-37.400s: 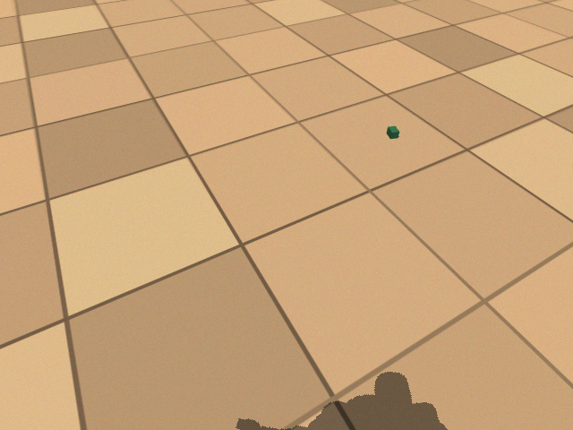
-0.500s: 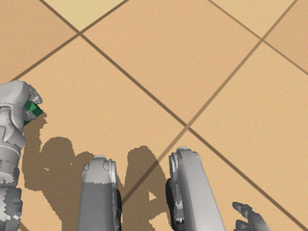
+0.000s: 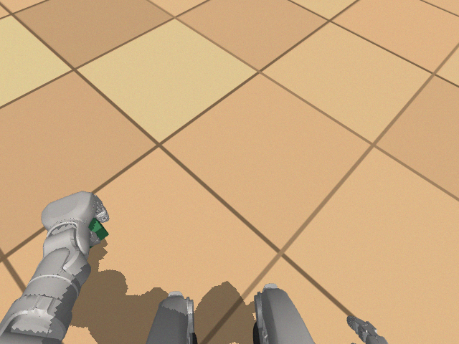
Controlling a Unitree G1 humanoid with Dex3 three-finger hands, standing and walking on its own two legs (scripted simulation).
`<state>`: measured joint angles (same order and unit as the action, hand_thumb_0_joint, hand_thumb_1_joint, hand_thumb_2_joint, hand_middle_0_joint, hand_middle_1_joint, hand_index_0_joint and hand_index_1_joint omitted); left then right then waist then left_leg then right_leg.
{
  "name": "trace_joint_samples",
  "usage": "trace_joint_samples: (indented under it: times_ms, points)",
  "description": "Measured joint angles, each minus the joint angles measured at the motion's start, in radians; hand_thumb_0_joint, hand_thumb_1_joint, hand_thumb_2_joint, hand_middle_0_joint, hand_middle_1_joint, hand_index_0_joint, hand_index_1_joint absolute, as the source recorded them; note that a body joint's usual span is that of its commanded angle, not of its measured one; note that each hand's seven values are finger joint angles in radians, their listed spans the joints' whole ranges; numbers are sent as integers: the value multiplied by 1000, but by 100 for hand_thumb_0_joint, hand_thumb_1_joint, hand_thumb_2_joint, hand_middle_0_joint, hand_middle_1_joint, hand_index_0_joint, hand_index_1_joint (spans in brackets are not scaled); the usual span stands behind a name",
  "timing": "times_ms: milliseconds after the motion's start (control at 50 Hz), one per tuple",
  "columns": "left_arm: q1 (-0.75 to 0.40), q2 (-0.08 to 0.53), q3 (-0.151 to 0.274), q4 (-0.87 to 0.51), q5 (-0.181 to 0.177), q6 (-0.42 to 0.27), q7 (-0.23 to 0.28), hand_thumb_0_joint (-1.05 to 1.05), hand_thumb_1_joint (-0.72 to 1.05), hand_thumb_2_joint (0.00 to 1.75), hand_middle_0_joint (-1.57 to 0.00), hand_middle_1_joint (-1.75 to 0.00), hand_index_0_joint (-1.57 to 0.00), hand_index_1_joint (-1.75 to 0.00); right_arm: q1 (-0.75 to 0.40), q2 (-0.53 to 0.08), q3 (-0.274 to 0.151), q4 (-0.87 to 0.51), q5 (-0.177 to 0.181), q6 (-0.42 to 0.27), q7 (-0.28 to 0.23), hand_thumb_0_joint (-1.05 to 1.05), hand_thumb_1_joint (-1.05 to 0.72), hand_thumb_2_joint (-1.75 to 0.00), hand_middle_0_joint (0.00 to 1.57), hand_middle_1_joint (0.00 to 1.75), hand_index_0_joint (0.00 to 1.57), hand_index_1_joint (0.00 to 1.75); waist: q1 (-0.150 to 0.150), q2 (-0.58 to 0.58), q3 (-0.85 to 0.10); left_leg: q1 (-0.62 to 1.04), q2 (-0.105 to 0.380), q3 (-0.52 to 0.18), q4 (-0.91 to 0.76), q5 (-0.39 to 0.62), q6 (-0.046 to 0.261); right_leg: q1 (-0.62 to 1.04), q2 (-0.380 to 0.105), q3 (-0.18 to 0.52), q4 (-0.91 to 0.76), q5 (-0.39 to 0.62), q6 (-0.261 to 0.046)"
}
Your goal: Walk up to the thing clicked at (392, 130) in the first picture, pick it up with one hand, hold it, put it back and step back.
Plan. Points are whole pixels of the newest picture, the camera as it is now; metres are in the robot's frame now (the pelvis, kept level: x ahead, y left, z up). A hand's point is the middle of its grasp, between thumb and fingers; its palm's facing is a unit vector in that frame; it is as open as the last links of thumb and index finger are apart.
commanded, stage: lift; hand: left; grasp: from above
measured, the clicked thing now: (85, 232) +0.37 +0.28 -0.13
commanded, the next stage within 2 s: hold in 0.58 s
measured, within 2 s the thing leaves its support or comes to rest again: neither
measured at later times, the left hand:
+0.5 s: hand (79, 201) +0.38 +0.23 +0.02, palm faces -0.41 -0.21 -0.89, open 6.0 cm
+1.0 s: hand (68, 186) +0.38 +0.23 +0.07, palm faces -0.39 -0.18 -0.90, open 5.9 cm
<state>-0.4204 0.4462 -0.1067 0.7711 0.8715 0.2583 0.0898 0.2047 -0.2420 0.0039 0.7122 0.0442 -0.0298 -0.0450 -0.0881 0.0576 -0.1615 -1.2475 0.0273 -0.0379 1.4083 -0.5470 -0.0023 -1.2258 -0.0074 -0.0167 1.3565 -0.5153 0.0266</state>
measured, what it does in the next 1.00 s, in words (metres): rises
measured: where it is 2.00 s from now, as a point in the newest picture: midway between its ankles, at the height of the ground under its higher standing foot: outside the picture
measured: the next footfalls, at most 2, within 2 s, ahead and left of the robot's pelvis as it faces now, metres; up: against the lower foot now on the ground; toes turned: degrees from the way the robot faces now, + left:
none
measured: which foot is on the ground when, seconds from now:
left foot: down 0.00-1.00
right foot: down 0.00-1.00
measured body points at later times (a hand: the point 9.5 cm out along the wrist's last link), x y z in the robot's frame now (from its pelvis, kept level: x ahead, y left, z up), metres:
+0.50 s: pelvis +0.05 -0.01 +0.10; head +0.11 -0.01 +0.54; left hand +0.39 +0.24 +0.07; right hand +0.12 -0.27 -0.03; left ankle +0.06 +0.12 -0.59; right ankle +0.07 -0.14 -0.59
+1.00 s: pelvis +0.06 +0.00 +0.13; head +0.09 -0.02 +0.57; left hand +0.39 +0.23 +0.12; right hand +0.18 -0.26 +0.00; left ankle +0.06 +0.12 -0.59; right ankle +0.07 -0.14 -0.59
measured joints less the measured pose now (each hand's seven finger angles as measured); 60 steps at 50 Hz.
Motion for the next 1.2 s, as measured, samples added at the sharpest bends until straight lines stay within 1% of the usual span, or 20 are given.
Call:
trace_joint_samples:
  times_ms: [140,220,300,400,620,700,920,1120,1200]
  points:
    - [15,-49,-28,35,2,16,47,-3,53,5,-83,-33,-103,-32,19,-7,-13,50,3,-33,-15,1,-89,-89,21,30,21,30,10,-2,20,195,5,6,-166,35,-5,192,3,0,-164,35,-6]
    - [7,-69,-44,67,-10,32,61,-3,53,6,-82,-34,-103,-34,30,-7,-17,67,4,-49,-17,1,-89,-89,21,30,21,30,14,-2,28,294,8,12,-260,59,-6,288,6,4,-254,59,-8]
    - [-7,-83,-52,102,-19,45,69,-3,54,6,-82,-34,-104,-34,40,-5,-18,75,3,-62,-15,1,-89,-89,21,30,21,30,15,-5,38,378,9,19,-343,83,-7,368,7,9,-333,82,-9]
    - [-4,-102,-56,110,-29,56,72,-4,54,5,-82,-34,-104,-34,51,-4,-21,77,1,-68,-9,1,-89,-89,21,30,21,30,19,-7,56,468,8,25,-432,109,-8,455,6,12,-418,108,-9]
    - [25,-125,-71,87,-20,62,72,-4,55,4,-82,-33,-103,-32,53,-2,-25,85,2,-59,3,1,-89,-89,21,30,21,30,35,-8,73,622,1,37,-579,154,-5,603,-2,21,-556,148,-6]
    - [29,-130,-79,85,-17,63,67,-4,54,4,-82,-34,-102,-32,48,-2,-27,85,3,-58,6,1,-89,-89,21,30,21,30,43,-6,70,664,-2,42,-617,164,-4,643,-5,24,-591,157,-5]
    - [56,-144,-103,36,-4,76,30,-4,55,3,-82,-34,-103,-32,32,-6,-29,65,5,-51,18,1,-89,-89,21,30,21,30,65,-2,76,750,-9,51,-690,186,-1,723,-12,32,-653,175,-1]
    - [73,-146,-122,-29,2,109,8,-4,55,3,-82,-34,-105,-34,17,-10,-26,50,6,-42,27,1,-90,-89,20,30,21,30,77,-1,93,807,-12,53,-737,205,-2,776,-14,33,-693,190,-2]
    - [82,-144,-129,-54,0,123,-11,-4,55,4,-81,-34,-105,-35,14,-11,-25,44,6,-38,30,1,-90,-89,20,30,21,30,80,1,94,824,-11,52,-751,211,-3,793,-13,32,-706,195,-3]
